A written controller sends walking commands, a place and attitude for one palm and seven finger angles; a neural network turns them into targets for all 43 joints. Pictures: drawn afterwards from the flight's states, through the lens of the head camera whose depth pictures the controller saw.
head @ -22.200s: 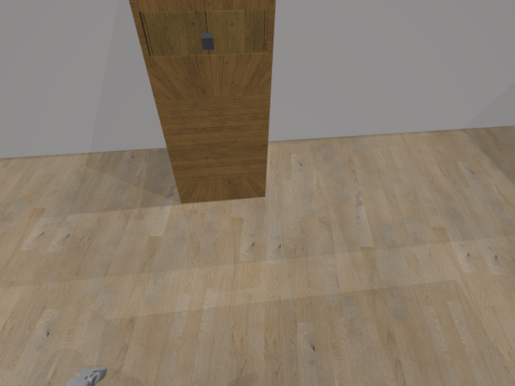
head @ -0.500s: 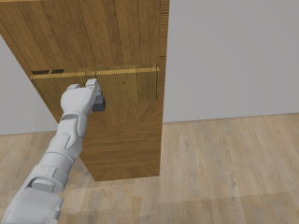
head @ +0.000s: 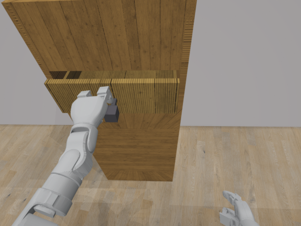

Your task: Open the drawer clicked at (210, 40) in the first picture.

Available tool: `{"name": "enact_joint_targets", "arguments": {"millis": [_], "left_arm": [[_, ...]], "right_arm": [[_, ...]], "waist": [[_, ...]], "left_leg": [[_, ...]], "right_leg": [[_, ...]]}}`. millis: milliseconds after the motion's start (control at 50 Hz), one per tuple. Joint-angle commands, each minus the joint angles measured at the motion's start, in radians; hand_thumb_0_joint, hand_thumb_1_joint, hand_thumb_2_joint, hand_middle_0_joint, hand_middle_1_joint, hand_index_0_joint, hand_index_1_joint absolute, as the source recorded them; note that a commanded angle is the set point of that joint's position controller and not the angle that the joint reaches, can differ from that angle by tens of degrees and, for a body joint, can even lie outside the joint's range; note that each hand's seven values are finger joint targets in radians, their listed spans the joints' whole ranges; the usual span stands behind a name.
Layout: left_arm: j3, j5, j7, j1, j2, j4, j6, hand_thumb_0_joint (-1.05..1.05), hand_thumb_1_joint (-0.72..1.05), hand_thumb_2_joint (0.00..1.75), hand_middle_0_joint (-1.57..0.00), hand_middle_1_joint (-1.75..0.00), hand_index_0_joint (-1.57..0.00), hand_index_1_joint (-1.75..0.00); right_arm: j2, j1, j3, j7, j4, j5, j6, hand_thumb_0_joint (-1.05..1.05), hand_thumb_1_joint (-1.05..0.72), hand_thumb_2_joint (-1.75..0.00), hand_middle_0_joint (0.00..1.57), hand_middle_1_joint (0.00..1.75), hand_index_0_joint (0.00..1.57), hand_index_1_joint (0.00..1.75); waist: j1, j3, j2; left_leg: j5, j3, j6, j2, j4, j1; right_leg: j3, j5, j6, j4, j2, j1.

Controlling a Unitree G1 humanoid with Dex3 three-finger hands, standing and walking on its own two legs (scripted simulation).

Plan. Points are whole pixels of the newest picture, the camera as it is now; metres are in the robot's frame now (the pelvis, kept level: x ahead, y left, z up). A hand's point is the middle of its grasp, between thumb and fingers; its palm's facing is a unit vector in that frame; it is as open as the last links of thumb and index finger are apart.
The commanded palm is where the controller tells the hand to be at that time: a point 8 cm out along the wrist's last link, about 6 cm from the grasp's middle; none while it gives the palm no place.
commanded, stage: pull the drawer open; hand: left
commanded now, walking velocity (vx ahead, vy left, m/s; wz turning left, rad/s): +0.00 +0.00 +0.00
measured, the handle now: (112, 108) +0.42 +0.16 +0.08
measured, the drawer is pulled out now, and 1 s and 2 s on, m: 0.05 0.13 0.23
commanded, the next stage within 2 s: none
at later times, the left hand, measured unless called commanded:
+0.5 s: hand (94, 133) +0.34 +0.20 +0.06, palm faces +0.01 -0.11 -0.99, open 5.8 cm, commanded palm +0.29 +0.19 +0.12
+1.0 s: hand (89, 149) +0.29 +0.19 +0.06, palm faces +0.08 -0.13 -0.99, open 5.2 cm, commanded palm +0.26 +0.18 +0.12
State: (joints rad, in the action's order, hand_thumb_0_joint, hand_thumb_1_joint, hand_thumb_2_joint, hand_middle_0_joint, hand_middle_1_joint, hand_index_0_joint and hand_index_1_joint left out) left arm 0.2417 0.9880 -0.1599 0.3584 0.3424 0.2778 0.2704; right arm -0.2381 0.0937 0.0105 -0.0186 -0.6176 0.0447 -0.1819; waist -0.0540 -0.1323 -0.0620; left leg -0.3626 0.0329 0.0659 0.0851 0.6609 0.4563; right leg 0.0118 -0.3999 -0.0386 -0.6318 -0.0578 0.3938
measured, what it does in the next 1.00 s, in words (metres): stands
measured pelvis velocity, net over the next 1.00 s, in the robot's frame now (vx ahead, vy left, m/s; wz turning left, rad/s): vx -0.01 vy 0.00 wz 0.02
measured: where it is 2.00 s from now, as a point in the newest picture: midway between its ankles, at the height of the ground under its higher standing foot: outside the picture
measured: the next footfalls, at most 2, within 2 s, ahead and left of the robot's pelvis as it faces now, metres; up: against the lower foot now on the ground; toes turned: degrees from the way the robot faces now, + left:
none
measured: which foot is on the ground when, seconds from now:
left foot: down 0.00-1.00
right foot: down 0.00-1.00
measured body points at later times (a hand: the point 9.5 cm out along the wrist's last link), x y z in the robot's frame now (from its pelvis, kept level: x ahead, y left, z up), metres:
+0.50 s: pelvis -0.03 -0.02 +0.00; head +0.00 -0.04 +0.45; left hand +0.33 +0.20 +0.11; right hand +0.08 -0.29 -0.13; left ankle -0.03 +0.08 -0.72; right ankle -0.06 -0.10 -0.72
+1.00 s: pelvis -0.01 +0.00 +0.00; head +0.00 -0.03 +0.45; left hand +0.28 +0.20 +0.11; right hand +0.23 -0.20 -0.09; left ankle -0.03 +0.08 -0.72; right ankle -0.06 -0.10 -0.72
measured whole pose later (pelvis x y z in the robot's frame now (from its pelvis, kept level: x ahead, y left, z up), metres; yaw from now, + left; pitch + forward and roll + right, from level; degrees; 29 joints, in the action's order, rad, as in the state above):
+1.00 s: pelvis -0.01 +0.00 +0.00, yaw +1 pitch +7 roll +0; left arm 0.24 1.01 -0.17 0.06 0.32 0.02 0.24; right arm -0.22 0.04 0.01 0.00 -0.60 0.02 -0.14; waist -0.10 -0.11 -0.08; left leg -0.36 0.04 0.06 0.10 0.68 0.44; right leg 0.00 -0.41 -0.04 -0.67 -0.05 0.38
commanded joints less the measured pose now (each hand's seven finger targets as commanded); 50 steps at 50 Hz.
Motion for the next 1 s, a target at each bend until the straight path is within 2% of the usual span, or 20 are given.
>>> {"name": "enact_joint_targets", "arguments": {"millis": [0, 40, 80, 140, 180, 200, 240, 300, 380, 400, 440, 500, 620, 680, 700, 740, 800, 880, 940, 980], "left_arm": [[-0.079, 0.005, 0.049, 0.314, 0.153, 0.030, 0.000, 0.00, 0.90, 0.90, -0.40, -1.35, -0.40, -1.35], [-0.054, 0.005, 0.070, 0.369, 0.130, 0.054, -0.021, 0.00, 0.90, 0.90, -0.40, -1.35, -0.40, -1.35], [-0.097, 0.005, 0.085, 0.393, 0.190, 0.091, -0.049, 0.00, 0.90, 0.90, -0.40, -1.35, -0.40, -1.35], [-0.068, 0.004, 0.101, 0.446, 0.160, 0.123, -0.095, 0.00, 0.90, 0.90, -0.40, -1.35, -0.40, -1.35], [-0.117, 0.003, 0.100, 0.440, 0.216, 0.155, -0.125, 0.00, 0.90, 0.90, -0.40, -1.35, -0.40, -1.35], [-0.098, 0.007, 0.101, 0.464, 0.200, 0.155, -0.138, 0.00, 0.90, 0.90, -0.40, -1.35, -0.40, -1.35], [-0.102, -0.010, 0.092, 0.362, 0.168, 0.095, -0.174, 0.00, 0.90, 0.90, -0.40, -1.35, -0.40, -1.35], [-0.148, -0.042, 0.074, 0.234, 0.189, -0.025, -0.228, 0.00, 0.90, 0.90, -0.40, -1.35, -0.40, -1.35], [-0.148, -0.053, 0.012, 0.158, 0.164, -0.178, -0.272, 0.00, 0.90, 0.90, -0.40, -1.35, -0.40, -1.35], [-0.170, -0.041, -0.008, 0.130, 0.184, -0.189, -0.270, 0.00, 0.90, 0.90, -0.40, -1.35, -0.40, -1.35], [-0.152, -0.042, -0.032, 0.060, 0.147, -0.231, -0.259, 0.00, 0.90, 0.90, -0.40, -1.35, -0.40, -1.35], [-0.180, -0.044, -0.063, -0.055, 0.163, -0.337, -0.240, 0.00, 0.90, 0.90, -0.40, -1.35, -0.40, -1.35], [-0.126, -0.037, -0.082, -0.236, 0.098, -0.497, -0.162, 0.00, 0.90, 0.90, -0.40, -1.35, -0.40, -1.35], [-0.148, -0.029, -0.078, -0.326, 0.126, -0.590, -0.133, 0.00, 0.90, 0.90, -0.40, -1.35, -0.40, -1.35], [-0.126, -0.019, -0.075, -0.375, 0.102, -0.609, -0.123, 0.00, 0.90, 0.90, -0.40, -1.35, -0.40, -1.35], [-0.084, 0.009, -0.079, -0.030, 0.101, -0.551, -0.109, 0.00, 0.90, 0.90, -0.40, -1.35, -0.40, -1.35], [-0.081, 0.037, -0.079, -0.094, 0.094, -0.503, -0.090, 0.00, 0.90, 0.90, -0.40, -1.35, -0.40, -1.35], [-0.056, 0.034, -0.055, -0.035, 0.090, -0.499, -0.077, 0.00, 0.90, 0.90, -0.40, -1.35, -0.40, -1.35], [-0.004, 0.036, -0.033, -0.001, 0.041, -0.479, -0.074, 0.00, 0.90, 0.90, -0.40, -1.35, -0.40, -1.35], [-0.036, 0.028, -0.022, 0.010, 0.080, -0.460, -0.073, 0.00, 0.90, 0.90, -0.40, -1.35, -0.40, -1.35]], "right_arm": [[-0.128, 0.006, -0.035, -0.029, 0.105, -0.001, 0.015, 0.00, -0.90, -0.90, 0.20, 0.30, 0.20, 0.30], [-0.127, 0.014, -0.040, -0.033, 0.106, -0.001, 0.010, 0.00, -0.90, -0.90, 0.20, 0.30, 0.20, 0.30], [-0.140, 0.035, -0.044, -0.036, 0.099, -0.004, 0.007, 0.00, -0.90, -0.90, 0.20, 0.30, 0.20, 0.30], [-0.130, 0.045, -0.046, -0.039, 0.104, -0.005, 0.004, 0.00, -0.90, -0.90, 0.20, 0.30, 0.20, 0.30], [-0.140, 0.062, -0.053, -0.041, 0.099, -0.006, 0.003, 0.00, -0.90, -0.90, 0.20, 0.30, 0.20, 0.30], [-0.134, 0.060, -0.052, -0.041, 0.101, -0.006, 0.003, 0.00, -0.90, -0.90, 0.20, 0.30, 0.20, 0.30], [-0.126, 0.061, -0.062, -0.033, 0.126, -0.008, 0.007, 0.00, -0.90, -0.90, 0.20, 0.30, 0.20, 0.30], [-0.127, 0.040, -0.069, -0.024, 0.154, -0.012, 0.013, 0.00, -0.90, -0.90, 0.20, 0.30, 0.20, 0.30], [-0.122, 0.015, -0.080, -0.019, 0.170, -0.013, 0.040, 0.00, -0.90, -0.90, 0.20, 0.30, 0.20, 0.30], [-0.121, 0.010, -0.082, -0.018, 0.170, -0.013, 0.046, 0.00, -0.90, -0.90, 0.20, 0.30, 0.20, 0.30], [-0.119, 0.002, -0.084, -0.013, 0.176, -0.010, 0.062, 0.00, -0.90, -0.90, 0.20, 0.30, 0.20, 0.30], [-0.120, -0.014, -0.090, -0.004, 0.182, -0.014, 0.081, 0.00, -0.90, -0.90, 0.20, 0.30, 0.20, 0.30], [-0.112, -0.058, -0.081, 0.019, 0.187, -0.016, 0.100, 0.00, -0.90, -0.90, 0.20, 0.30, 0.20, 0.30], [-0.113, -0.080, -0.077, 0.027, 0.198, -0.022, 0.099, 0.00, -0.90, -0.90, 0.20, 0.30, 0.20, 0.30], [-0.102, -0.090, -0.070, 0.033, 0.204, -0.021, 0.097, 0.00, -0.90, -0.90, 0.20, 0.30, 0.20, 0.30], [-0.108, -0.081, -0.061, 0.016, 0.155, -0.023, 0.087, 0.00, -0.90, -0.90, 0.20, 0.30, 0.20, 0.30], [-0.095, -0.090, -0.055, 0.009, 0.151, -0.028, 0.088, 0.00, -0.90, -0.90, 0.20, 0.30, 0.20, 0.30], [-0.095, -0.101, -0.050, 0.004, 0.145, -0.028, 0.073, 0.00, -0.90, -0.90, 0.20, 0.30, 0.20, 0.30], [-0.083, -0.114, -0.043, 0.005, 0.144, -0.028, 0.067, 0.00, -0.90, -0.90, 0.20, 0.30, 0.20, 0.30], [-0.087, -0.118, -0.041, 0.001, 0.146, -0.027, 0.062, 0.00, -0.90, -0.90, 0.20, 0.30, 0.20, 0.30]], "waist": [[0.063, -0.246, 0.131], [0.076, -0.233, 0.123], [0.075, -0.234, 0.136], [0.084, -0.214, 0.116], [0.076, -0.207, 0.113], [0.078, -0.217, 0.099], [0.053, -0.255, 0.077], [0.026, -0.291, 0.072], [0.030, -0.252, 0.065], [0.022, -0.244, 0.048], [0.022, -0.236, 0.058], [0.004, -0.278, 0.038], [0.008, -0.242, 0.051], [-0.007, -0.263, 0.064], [-0.009, -0.246, 0.059], [0.056, -0.195, 0.061], [0.023, -0.199, 0.031], [0.026, -0.254, 0.035], [0.028, -0.237, 0.036], [0.025, -0.234, 0.040]], "left_leg": [[0.547, -0.010, -0.037, -0.045, -0.013, -0.196], [0.533, -0.010, -0.033, -0.045, -0.008, -0.189], [0.494, -0.015, -0.028, -0.040, 0.000, -0.165], [0.419, -0.020, -0.022, -0.033, -0.005, -0.128], [0.377, -0.022, -0.020, -0.033, -0.004, -0.107], [0.360, -0.024, -0.017, -0.028, -0.004, -0.094], [0.369, -0.020, -0.016, -0.028, -0.008, -0.106], [0.375, -0.016, -0.013, -0.029, -0.017, -0.102], [0.335, -0.011, -0.011, -0.034, -0.034, -0.113], [0.316, -0.008, -0.012, -0.037, -0.042, -0.116], [0.312, -0.007, -0.012, -0.041, -0.047, -0.130], [0.371, -0.007, -0.015, -0.047, -0.048, -0.167], [0.504, 0.010, -0.027, -0.063, -0.039, -0.225], [0.587, 0.017, -0.035, -0.069, -0.031, -0.251], [0.610, 0.021, -0.035, -0.070, -0.026, -0.256], [0.557, 0.035, -0.045, -0.074, -0.021, -0.268], [0.548, 0.034, -0.050, -0.071, -0.024, -0.288], [0.604, 0.040, -0.062, -0.066, -0.011, -0.319], [0.606, 0.043, -0.063, -0.066, -0.011, -0.319], [0.580, 0.040, -0.059, -0.063, -0.013, -0.306]], "right_leg": [[0.005, 0.566, -0.001, 0.032, 0.014, -0.071], [0.005, 0.563, 0.000, 0.033, 0.017, -0.051], [0.017, 0.568, -0.001, 0.036, 0.020, -0.064], [0.020, 0.532, 0.000, 0.041, 0.026, -0.053], [0.030, 0.494, -0.002, 0.048, 0.027, -0.050], [0.037, 0.493, -0.001, 0.048, 0.031, -0.056], [0.036, 0.483, -0.006, 0.042, 0.028, -0.078], [0.050, 0.502, -0.005, 0.042, 0.032, -0.126], [0.048, 0.409, -0.006, 0.057, 0.022, -0.086], [0.048, 0.364, -0.009, 0.058, 0.017, -0.068], [0.042, 0.341, -0.010, 0.062, 0.013, -0.054], [0.040, 0.378, -0.012, 0.050, 0.012, -0.078], [0.013, 0.415, -0.006, 0.029, 0.009, -0.045], [0.013, 0.456, -0.005, 0.018, 0.012, -0.071], [0.012, 0.467, -0.003, 0.013, 0.014, -0.060], [-0.002, 0.412, 0.000, 0.016, 0.009, 0.024], [-0.007, 0.374, -0.010, 0.020, 0.008, 0.022], [-0.004, 0.422, -0.012, 0.013, 0.008, -0.009], [-0.012, 0.409, -0.010, 0.012, 0.011, 0.011], [-0.008, 0.410, -0.014, 0.019, 0.008, -0.007]]}}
